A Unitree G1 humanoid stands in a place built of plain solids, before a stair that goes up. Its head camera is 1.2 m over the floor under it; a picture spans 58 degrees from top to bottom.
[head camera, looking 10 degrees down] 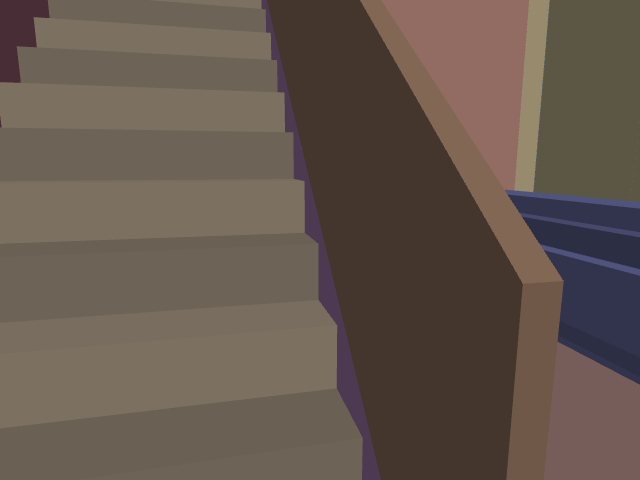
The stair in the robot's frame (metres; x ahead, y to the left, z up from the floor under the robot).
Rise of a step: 0.19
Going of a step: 0.23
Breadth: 1.15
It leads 13 degrees to the left of straight ahead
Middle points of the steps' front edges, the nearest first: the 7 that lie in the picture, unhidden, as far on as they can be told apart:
1.01 0.51 0.76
1.24 0.56 0.95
1.46 0.61 1.14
1.69 0.66 1.33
1.91 0.72 1.52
2.14 0.77 1.71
2.36 0.82 1.90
